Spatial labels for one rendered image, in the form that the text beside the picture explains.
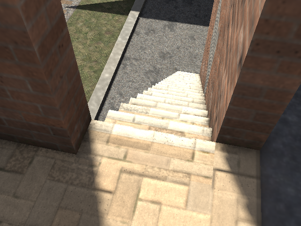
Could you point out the stairs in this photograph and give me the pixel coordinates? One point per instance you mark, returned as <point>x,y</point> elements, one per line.
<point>175,106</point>

